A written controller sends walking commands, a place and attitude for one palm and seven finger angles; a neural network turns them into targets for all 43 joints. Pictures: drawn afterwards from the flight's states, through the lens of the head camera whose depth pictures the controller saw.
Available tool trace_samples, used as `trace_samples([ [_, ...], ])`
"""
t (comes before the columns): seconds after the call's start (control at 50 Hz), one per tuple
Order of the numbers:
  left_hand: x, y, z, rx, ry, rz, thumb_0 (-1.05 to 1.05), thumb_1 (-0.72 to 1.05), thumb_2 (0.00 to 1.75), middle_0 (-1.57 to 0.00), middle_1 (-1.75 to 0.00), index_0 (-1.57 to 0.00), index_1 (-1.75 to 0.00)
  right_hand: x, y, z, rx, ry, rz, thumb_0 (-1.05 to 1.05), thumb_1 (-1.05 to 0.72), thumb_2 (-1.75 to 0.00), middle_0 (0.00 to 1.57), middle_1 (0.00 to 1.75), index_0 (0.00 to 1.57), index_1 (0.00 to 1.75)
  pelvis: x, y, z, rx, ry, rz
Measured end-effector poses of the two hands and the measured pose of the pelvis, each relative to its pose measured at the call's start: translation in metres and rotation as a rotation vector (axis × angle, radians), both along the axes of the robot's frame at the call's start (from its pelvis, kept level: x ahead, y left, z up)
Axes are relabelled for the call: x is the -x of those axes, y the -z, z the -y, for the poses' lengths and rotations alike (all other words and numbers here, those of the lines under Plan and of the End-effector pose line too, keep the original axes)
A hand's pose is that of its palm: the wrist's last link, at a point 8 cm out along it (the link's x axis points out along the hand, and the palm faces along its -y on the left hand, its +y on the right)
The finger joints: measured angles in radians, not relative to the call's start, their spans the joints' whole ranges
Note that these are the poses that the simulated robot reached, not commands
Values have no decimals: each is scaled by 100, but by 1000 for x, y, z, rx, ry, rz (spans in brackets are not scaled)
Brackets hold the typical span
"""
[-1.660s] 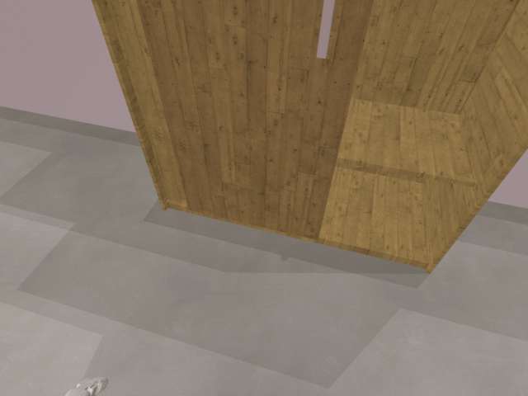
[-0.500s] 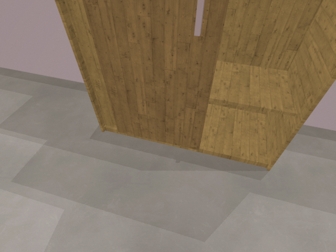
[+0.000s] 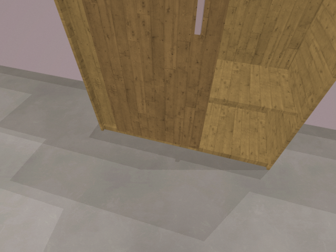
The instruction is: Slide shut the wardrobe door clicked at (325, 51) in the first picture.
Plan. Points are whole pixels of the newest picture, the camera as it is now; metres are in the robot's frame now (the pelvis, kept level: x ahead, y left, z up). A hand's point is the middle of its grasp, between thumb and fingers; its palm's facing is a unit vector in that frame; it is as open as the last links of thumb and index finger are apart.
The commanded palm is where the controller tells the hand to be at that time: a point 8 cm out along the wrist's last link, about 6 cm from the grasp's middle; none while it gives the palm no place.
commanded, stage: turn to face it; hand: left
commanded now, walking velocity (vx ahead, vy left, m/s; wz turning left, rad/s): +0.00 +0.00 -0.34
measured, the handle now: out of the picture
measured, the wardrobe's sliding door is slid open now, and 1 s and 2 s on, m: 0.49 0.49 0.49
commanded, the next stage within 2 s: take the last steps up to it in 0.48 s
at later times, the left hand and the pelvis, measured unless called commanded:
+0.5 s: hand out of the picture +0.06 +0.19 -0.19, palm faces -0.13 -0.97 -0.21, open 7.4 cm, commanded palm none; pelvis -0.02 +0.01 -0.02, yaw -6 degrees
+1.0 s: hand out of the picture +0.05 +0.17 -0.18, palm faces -0.15 -0.97 -0.18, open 7.4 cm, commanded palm none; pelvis +0.04 +0.00 -0.01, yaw -13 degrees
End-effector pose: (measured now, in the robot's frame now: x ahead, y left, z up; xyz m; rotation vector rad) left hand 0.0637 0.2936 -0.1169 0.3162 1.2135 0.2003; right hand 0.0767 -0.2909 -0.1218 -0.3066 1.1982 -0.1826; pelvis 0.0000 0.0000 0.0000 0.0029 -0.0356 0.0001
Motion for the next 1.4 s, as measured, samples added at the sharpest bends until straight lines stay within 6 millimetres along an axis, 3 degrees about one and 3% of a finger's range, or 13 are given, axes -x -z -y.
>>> trace_samples([
  [0.16, 1, 11, 14, 25, 25, -34, 0, 91, 90, -21, -30, -20, -30, 17, 9, -13, -26, 61, 9, 0, -91, -90, 20, 30, 20, 30, 4, 5, -1, -2, 49, -6],
  [0.38, 8, 31, 52, 114, 84, -64, 0, 91, 90, -21, -30, -20, -30, 80, 31, -46, -109, 178, -81, 0, -91, -90, 20, 30, 20, 30, 16, 14, -4, -6, 100, -18],
  [0.58, 0, 40, 43, 141, 110, -59, 0, 91, 90, -21, -30, -20, -30, 125, 28, -66, -87, 274, -121, 0, -91, -90, 20, 30, 20, 30, 23, 17, -23, -5, 140, -31],
  [0.7, -12, 30, 40, 124, 152, -61, 0, 91, 90, -20, -30, -20, -30, 137, 26, -75, -108, 323, -101, 0, -91, -90, 20, 30, 20, 30, 17, 11, -22, 4, 205, -28],
  [0.86, -24, 29, 66, 117, 174, -21, 0, 91, 90, -20, -30, -20, -30, 146, 45, -68, -168, 361, -139, 0, -91, -90, 20, 30, 20, 30, -2, 18, -1, 17, 225, -17],
  [0.94, -4, 29, 74, 138, 116, -60, 0, 91, 90, -20, -30, -20, -30, 123, 37, -62, -177, 339, -154, 0, -91, -90, 20, 30, 20, 30, -19, 11, 3, 13, 227, -15],
  [1.06, 27, 35, 77, 179, 75, -248, 0, 91, 90, -20, -30, -20, -30, 54, 21, -56, -153, 326, -54, 0, -91, -90, 19, 30, 20, 30, -53, 7, 1, 16, 229, -26],
  [1.18, 18, 51, 62, 214, 16, -367, 0, 91, 90, -21, -30, -20, -30, -30, 21, -67, -114, 263, 1, 0, -91, -90, 19, 30, 20, 30, -105, 19, -17, 38, 218, -37],
  [1.26, -21, 61, 45, 208, 33, -398, 1, 91, 90, -21, -30, -20, -30, -66, 25, -82, -95, 271, 42, 0, -91, -90, 19, 30, 20, 30, -137, 26, -29, 27, 240, -25],
  [1.4, -163, 43, 36, 179, 127, -173, 1, 91, 90, -20, -30, -20, -30, -62, 11, -98, -97, 360, -39, -1, -94, -90, 20, 30, 20, 30, -185, 5, -31, 15, 247, -20],
])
